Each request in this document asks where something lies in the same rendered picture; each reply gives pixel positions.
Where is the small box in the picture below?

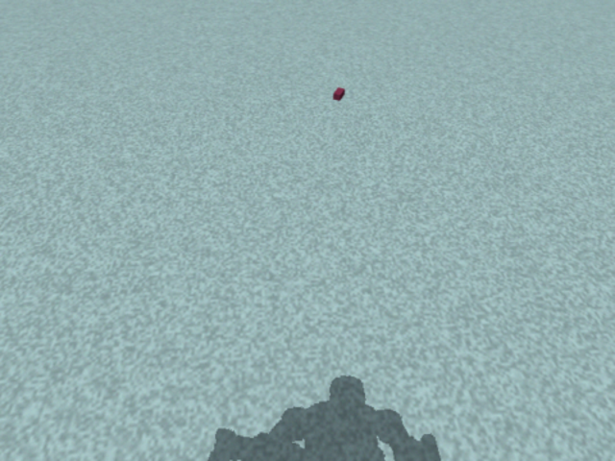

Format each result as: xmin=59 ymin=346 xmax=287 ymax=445
xmin=333 ymin=87 xmax=345 ymax=101

